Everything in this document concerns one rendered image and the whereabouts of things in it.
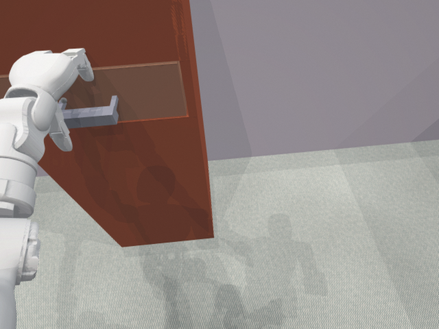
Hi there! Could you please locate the drawer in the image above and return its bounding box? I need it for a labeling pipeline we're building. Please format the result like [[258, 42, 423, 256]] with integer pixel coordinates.
[[0, 61, 187, 121]]

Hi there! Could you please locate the cabinet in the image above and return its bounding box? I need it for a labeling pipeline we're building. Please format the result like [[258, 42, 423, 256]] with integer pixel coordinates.
[[0, 0, 214, 247]]

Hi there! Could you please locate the handle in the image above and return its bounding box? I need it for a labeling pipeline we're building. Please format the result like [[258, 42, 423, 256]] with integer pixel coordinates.
[[58, 95, 119, 129]]

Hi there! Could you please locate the robot left forearm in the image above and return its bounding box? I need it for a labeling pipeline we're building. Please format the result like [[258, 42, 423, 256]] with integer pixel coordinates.
[[0, 84, 57, 218]]

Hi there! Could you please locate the left robot upper arm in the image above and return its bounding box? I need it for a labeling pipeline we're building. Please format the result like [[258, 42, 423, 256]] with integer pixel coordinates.
[[0, 218, 40, 329]]

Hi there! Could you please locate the left robot hand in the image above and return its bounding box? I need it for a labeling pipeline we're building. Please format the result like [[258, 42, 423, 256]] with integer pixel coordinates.
[[9, 48, 94, 151]]

